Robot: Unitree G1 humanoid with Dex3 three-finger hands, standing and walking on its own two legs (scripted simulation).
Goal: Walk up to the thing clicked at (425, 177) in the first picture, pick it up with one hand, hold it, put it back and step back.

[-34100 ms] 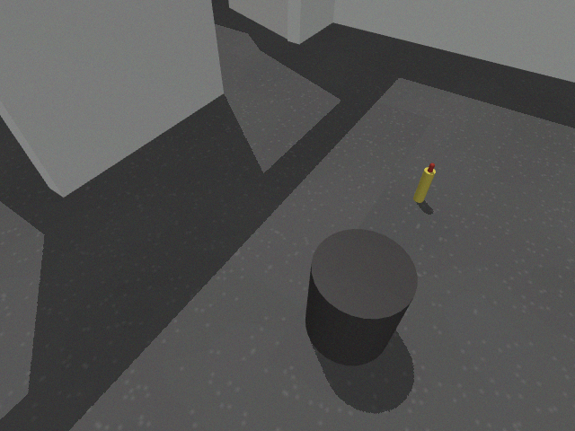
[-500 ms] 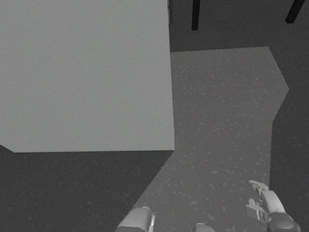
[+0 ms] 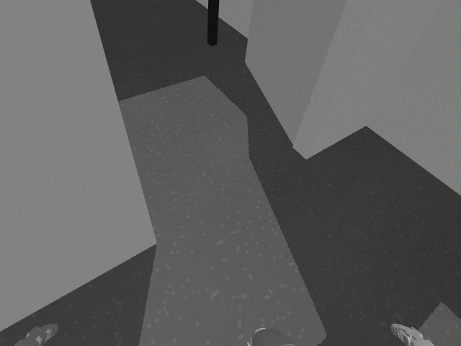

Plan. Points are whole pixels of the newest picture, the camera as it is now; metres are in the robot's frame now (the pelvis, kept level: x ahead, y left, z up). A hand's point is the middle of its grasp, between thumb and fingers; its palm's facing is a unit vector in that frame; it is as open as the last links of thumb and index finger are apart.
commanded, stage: walk up
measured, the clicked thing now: out of the picture -0.71 -0.35 -0.66
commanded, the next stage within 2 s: none
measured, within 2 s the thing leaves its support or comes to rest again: neither
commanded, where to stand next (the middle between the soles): +0.12 -0.04 m, yaw -62 degrees
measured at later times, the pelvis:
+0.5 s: pelvis +0.01 -0.03 -0.01, yaw -25 degrees
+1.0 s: pelvis +0.09 -0.02 -0.03, yaw -41 degrees
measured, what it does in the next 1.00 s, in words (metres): steps on the spot, turning right: right foot, then left foot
